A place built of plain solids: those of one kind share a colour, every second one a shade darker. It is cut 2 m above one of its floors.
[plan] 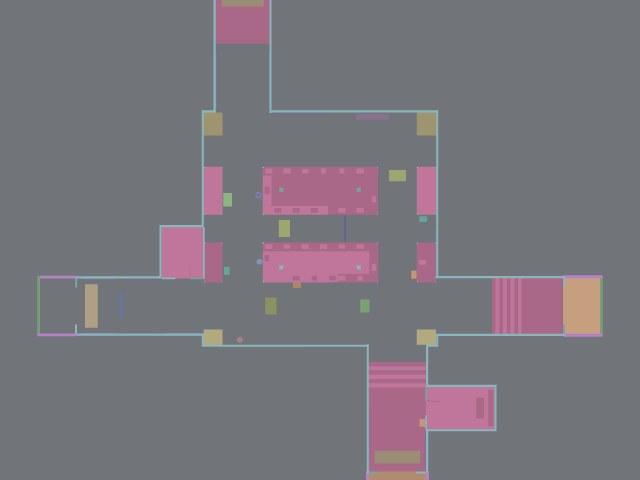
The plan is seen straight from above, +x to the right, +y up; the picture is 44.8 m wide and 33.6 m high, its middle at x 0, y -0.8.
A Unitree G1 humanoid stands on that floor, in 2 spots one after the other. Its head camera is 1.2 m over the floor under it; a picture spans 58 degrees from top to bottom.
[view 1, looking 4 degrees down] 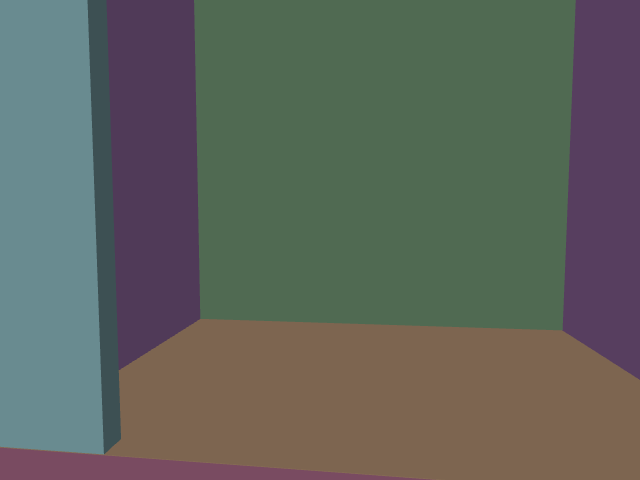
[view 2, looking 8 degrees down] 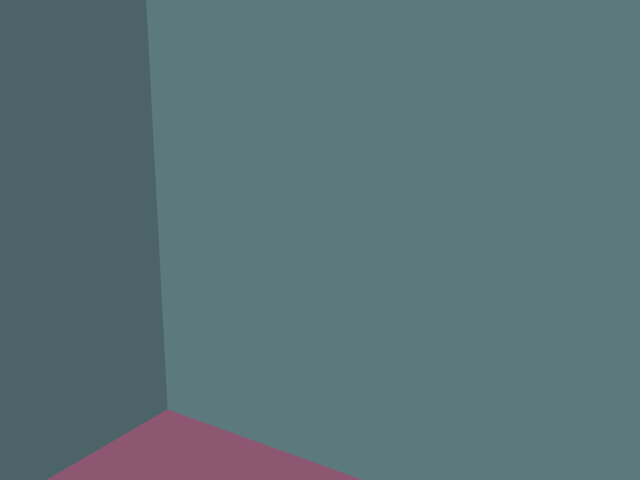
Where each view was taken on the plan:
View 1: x -5.42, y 15.10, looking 97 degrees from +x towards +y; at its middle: opp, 4.55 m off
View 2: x -9.61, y -1.70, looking -151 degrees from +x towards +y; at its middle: wall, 1.71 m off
